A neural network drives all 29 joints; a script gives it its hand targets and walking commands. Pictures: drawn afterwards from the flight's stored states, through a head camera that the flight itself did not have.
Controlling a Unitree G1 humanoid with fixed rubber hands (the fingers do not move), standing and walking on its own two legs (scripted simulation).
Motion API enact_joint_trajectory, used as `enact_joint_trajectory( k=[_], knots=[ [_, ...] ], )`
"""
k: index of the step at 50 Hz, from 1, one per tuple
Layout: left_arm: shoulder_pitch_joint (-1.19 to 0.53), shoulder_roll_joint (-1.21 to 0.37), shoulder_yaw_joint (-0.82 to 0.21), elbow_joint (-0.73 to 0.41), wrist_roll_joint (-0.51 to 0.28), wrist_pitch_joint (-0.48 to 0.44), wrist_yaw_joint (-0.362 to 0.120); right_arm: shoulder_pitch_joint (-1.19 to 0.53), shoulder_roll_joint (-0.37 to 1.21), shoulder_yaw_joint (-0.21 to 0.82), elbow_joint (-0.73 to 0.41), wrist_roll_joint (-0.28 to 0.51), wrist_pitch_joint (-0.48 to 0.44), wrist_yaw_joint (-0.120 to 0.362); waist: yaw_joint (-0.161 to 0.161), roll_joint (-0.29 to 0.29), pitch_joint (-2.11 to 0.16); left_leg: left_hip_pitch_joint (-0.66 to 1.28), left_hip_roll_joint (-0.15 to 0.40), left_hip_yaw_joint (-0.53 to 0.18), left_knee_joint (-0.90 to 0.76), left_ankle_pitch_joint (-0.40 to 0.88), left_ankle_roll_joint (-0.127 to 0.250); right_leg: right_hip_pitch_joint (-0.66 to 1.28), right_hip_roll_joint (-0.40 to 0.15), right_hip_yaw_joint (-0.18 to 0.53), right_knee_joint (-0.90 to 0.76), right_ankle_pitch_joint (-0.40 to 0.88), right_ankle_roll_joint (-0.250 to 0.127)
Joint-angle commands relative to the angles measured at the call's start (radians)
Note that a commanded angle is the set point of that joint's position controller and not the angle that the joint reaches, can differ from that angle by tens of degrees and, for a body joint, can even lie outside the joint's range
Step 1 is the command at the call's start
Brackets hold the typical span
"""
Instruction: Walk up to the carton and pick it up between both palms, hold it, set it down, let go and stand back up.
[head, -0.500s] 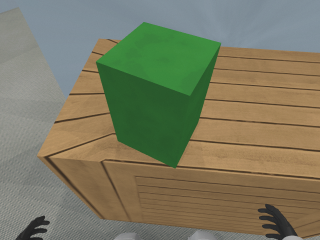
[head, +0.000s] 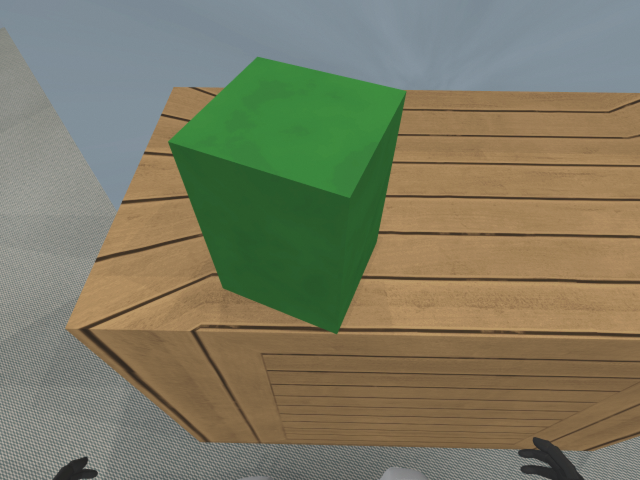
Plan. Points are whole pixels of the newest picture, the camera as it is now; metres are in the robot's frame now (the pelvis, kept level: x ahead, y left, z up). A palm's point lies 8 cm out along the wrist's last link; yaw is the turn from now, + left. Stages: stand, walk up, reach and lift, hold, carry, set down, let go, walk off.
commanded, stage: walk up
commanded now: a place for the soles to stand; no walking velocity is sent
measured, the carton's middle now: (300, 205) +0.40 +0.05 +0.12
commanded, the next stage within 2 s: none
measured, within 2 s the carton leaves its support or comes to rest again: neither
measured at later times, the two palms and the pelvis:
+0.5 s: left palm out of the picture +0.05 +0.43 -0.10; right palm out of the picture +0.11 -0.24 -0.11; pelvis -0.02 +0.08 -0.03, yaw +1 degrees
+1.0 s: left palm out of the picture +0.10 +0.41 -0.09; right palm out of the picture +0.09 -0.20 -0.08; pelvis -0.01 +0.10 +0.01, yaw -1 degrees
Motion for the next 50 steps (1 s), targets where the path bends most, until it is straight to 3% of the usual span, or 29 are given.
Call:
enact_joint_trajectory(
  k=[1, 4, 7, 8, 9, 10, 12, 14, 18, 19, 20, 21, 22, 23, 24, 25, 26, 27, 29, 31, 33, 35, 36, 38, 39, 40, 42, 45, 50],
  knots=[
    [0.008, 0.217, 0.063, -0.056, 0.005, -0.018, 0.018, -0.105, -0.233, -0.067, -0.096, -0.002, -0.025, -0.011, 0.002, 0.040, -0.078, -0.085, 0.164, -0.156, -0.241, -0.059, 0.077, 0.081, -0.032, 0.052, -0.051, 0.043, -0.079],
    [-0.001, 0.239, 0.075, -0.044, 0.008, -0.018, 0.016, -0.081, -0.216, -0.068, -0.083, 0.001, -0.020, -0.011, -0.010, -0.003, -0.099, -0.055, 0.144, -0.137, -0.178, 0.024, 0.062, 0.076, -0.069, 0.102, -0.069, 0.134, -0.095],
    [0.037, 0.267, 0.082, -0.037, 0.008, -0.025, 0.022, -0.051, -0.212, -0.074, -0.070, 0.001, -0.018, -0.013, 0.002, -0.049, -0.158, 0.030, 0.086, -0.113, -0.025, 0.127, 0.018, 0.056, -0.171, 0.260, -0.130, 0.234, -0.170],
    [0.155, 0.347, 0.103, -0.022, 0.016, -0.025, 0.054, -0.098, -0.243, -0.087, -0.124, -0.032, 0.010, 0.006, 0.041, -0.085, -0.133, -0.143, 0.045, -0.100, 0.148, 0.089, 0.010, 0.151, -0.248, 0.381, -0.144, 0.283, -0.251],
    [0.187, 0.358, 0.111, -0.011, 0.024, -0.027, 0.071, -0.116, -0.230, -0.089, -0.146, -0.042, 0.025, 0.011, 0.060, -0.135, -0.116, -0.282, -0.001, -0.126, 0.308, -0.250, -0.003, 0.220, -0.349, 0.508, -0.188, 0.411, -0.325],
    [0.197, 0.361, 0.122, -0.035, 0.027, -0.034, 0.080, -0.127, -0.215, -0.094, -0.167, -0.047, 0.038, 0.010, 0.070, -0.081, -0.127, -0.309, 0.033, -0.188, 0.420, -0.285, -0.009, 0.219, -0.391, 0.502, -0.173, 0.458, -0.357],
    [0.110, 0.336, 0.122, -0.100, 0.041, -0.031, 0.086, -0.063, -0.199, -0.104, -0.191, -0.052, 0.041, 0.010, 0.029, -0.076, -0.130, -0.344, 0.034, -0.260, 0.498, -0.243, -0.007, 0.201, -0.386, 0.447, -0.133, 0.438, -0.377],
    [0.095, 0.296, 0.123, -0.148, 0.045, -0.026, 0.082, -0.001, -0.199, -0.115, -0.196, -0.047, 0.042, 0.012, 0.016, -0.032, -0.187, -0.281, 0.033, -0.270, 0.523, -0.183, -0.017, 0.178, -0.329, 0.347, -0.127, 0.284, -0.327],
    [0.053, 0.284, 0.129, -0.208, 0.055, -0.011, 0.064, -0.001, -0.198, -0.119, -0.247, -0.033, 0.056, 0.016, 0.041, -0.201, -0.155, -0.243, 0.026, -0.202, 0.367, -0.189, -0.041, 0.056, -0.253, 0.220, -0.131, -0.010, -0.284],
    [0.024, 0.309, 0.135, -0.235, 0.053, -0.008, 0.057, 0.041, -0.206, -0.120, -0.242, -0.029, 0.046, 0.013, 0.019, -0.251, -0.154, -0.191, 0.039, -0.149, 0.279, -0.186, -0.041, 0.014, -0.231, 0.188, -0.108, -0.045, -0.259],
    [-0.017, 0.303, 0.134, -0.252, 0.048, 0.000, 0.051, 0.099, -0.208, -0.120, -0.227, -0.023, 0.037, 0.011, -0.007, -0.234, -0.162, -0.051, 0.027, -0.095, 0.155, -0.137, -0.030, -0.068, -0.213, 0.147, -0.074, -0.062, -0.221],
    [-0.060, 0.284, 0.124, -0.261, 0.032, 0.006, 0.044, 0.201, -0.219, -0.124, -0.185, -0.018, 0.024, 0.006, -0.071, -0.207, -0.197, 0.131, 0.007, -0.072, 0.033, -0.032, -0.021, -0.176, -0.184, 0.097, 0.015, -0.089, -0.184],
    [-0.005, 0.236, 0.100, -0.252, 0.030, 0.013, 0.036, 0.214, -0.245, -0.126, -0.181, -0.013, 0.013, -0.004, -0.058, -0.085, -0.187, 0.191, 0.011, -0.130, -0.082, -0.031, -0.019, -0.236, -0.135, 0.040, 0.170, -0.187, -0.139],
    [0.026, 0.144, 0.076, -0.265, 0.026, 0.018, 0.024, 0.169, -0.318, -0.126, -0.209, -0.013, -0.002, -0.013, -0.059, 0.196, -0.155, 0.160, 0.173, -0.438, -0.214, -0.183, 0.035, -0.362, -0.025, -0.061, 0.361, -0.321, -0.076],
    [0.008, 0.159, 0.077, -0.274, 0.007, 0.026, 0.031, 0.064, -0.372, -0.132, -0.265, -0.010, -0.013, -0.017, -0.064, 0.283, -0.108, -0.063, 0.317, -0.711, -0.324, -0.362, 0.149, -0.353, 0.056, 0.012, 0.439, -0.420, -0.028],
    [-0.027, 0.247, 0.105, -0.274, 0.000, 0.033, 0.048, 0.062, -0.363, -0.119, -0.273, -0.017, -0.015, -0.027, -0.089, 0.259, -0.046, -0.265, 0.380, -0.750, -0.351, -0.449, 0.253, -0.227, 0.031, 0.081, 0.514, -0.406, -0.041],
    [-0.028, 0.259, 0.109, -0.256, 0.005, 0.034, 0.044, 0.027, -0.305, -0.117, -0.280, -0.027, -0.016, -0.031, -0.059, 0.152, 0.055, -0.321, 0.344, -0.701, -0.342, -0.441, 0.254, -0.217, 0.014, 0.094, 0.558, -0.352, -0.036],
    [-0.026, 0.236, 0.104, -0.248, -0.002, 0.027, 0.029, 0.045, -0.286, -0.116, -0.274, -0.026, -0.017, -0.038, -0.057, 0.070, 0.086, -0.248, 0.242, -0.559, -0.291, -0.275, 0.196, -0.259, 0.017, 0.118, 0.537, -0.295, -0.036],
    [0.056, 0.178, 0.096, -0.202, -0.001, 0.015, 0.011, 0.065, -0.284, -0.100, -0.239, -0.009, -0.026, -0.059, -0.010, 0.114, 0.002, -0.097, 0.203, -0.436, -0.199, -0.036, 0.109, -0.249, 0.015, 0.108, 0.479, -0.265, -0.043],
    [0.037, 0.175, 0.091, -0.197, 0.005, 0.014, 0.007, 0.051, -0.250, -0.076, -0.244, -0.015, -0.042, -0.058, -0.021, 0.215, -0.051, -0.043, 0.224, -0.433, -0.191, 0.027, 0.146, -0.167, 0.003, 0.048, 0.327, -0.297, -0.033],
    [0.030, 0.167, 0.088, -0.182, 0.010, 0.010, -0.005, 0.068, -0.234, -0.061, -0.240, -0.007, -0.055, -0.060, -0.028, 0.228, -0.035, -0.050, 0.244, -0.423, -0.190, 0.171, 0.116, -0.114, 0.000, 0.023, 0.201, -0.281, -0.041],
    [0.028, 0.175, 0.090, -0.154, 0.011, 0.007, -0.017, 0.045, -0.221, -0.049, -0.228, 0.001, -0.066, -0.060, 0.001, 0.152, -0.022, -0.110, 0.243, -0.402, -0.168, 0.280, 0.077, 0.042, 0.004, 0.036, 0.017, -0.156, -0.052],
    [0.044, 0.179, 0.092, -0.139, 0.017, 0.005, -0.016, 0.042, -0.237, -0.047, -0.215, 0.005, -0.068, -0.062, 0.022, 0.125, -0.052, -0.165, 0.236, -0.367, -0.128, 0.276, 0.059, 0.172, -0.018, 0.046, -0.100, 0.023, -0.061],
    [0.005, 0.228, 0.093, -0.125, 0.026, -0.008, -0.022, 0.081, -0.196, -0.025, -0.199, 0.034, -0.087, -0.065, 0.001, -0.002, -0.158, -0.151, 0.158, -0.285, -0.049, 0.274, -0.017, 0.283, -0.129, 0.218, -0.142, 0.214, -0.108],
    [-0.072, 0.216, 0.084, -0.123, 0.017, -0.006, -0.031, 0.098, -0.200, -0.030, -0.166, 0.039, -0.085, -0.066, -0.018, -0.026, -0.152, -0.032, 0.125, -0.240, -0.139, 0.158, -0.026, 0.118, -0.121, 0.198, -0.145, 0.052, -0.120],
    [-0.107, 0.182, 0.072, -0.122, 0.010, -0.002, -0.040, 0.078, -0.219, -0.027, -0.159, 0.041, -0.080, -0.072, -0.028, 0.003, -0.119, -0.001, 0.144, -0.271, -0.233, 0.010, -0.013, 0.045, -0.083, 0.151, -0.130, -0.084, -0.100],
    [-0.089, 0.136, 0.052, -0.074, 0.007, 0.007, -0.045, 0.001, -0.240, -0.026, -0.133, 0.036, -0.083, -0.065, 0.011, 0.054, -0.085, -0.112, 0.215, -0.378, -0.324, -0.152, 0.010, 0.137, -0.010, 0.051, -0.125, -0.093, -0.051],
    [-0.120, 0.164, 0.061, -0.048, 0.006, -0.007, -0.051, 0.010, -0.214, -0.031, -0.091, 0.034, -0.102, -0.056, 0.000, 0.040, -0.087, -0.072, 0.178, -0.301, -0.301, 0.125, -0.011, 0.189, -0.050, 0.096, -0.179, 0.065, -0.059],
    [-0.138, 0.135, 0.042, 0.027, -0.004, -0.025, -0.048, -0.002, -0.201, -0.025, -0.015, 0.037, -0.106, -0.057, 0.009, 0.043, -0.152, 0.025, 0.145, -0.229, -0.292, 0.255, 0.000, 0.225, -0.075, 0.084, -0.218, 0.174, -0.066]
  ],
)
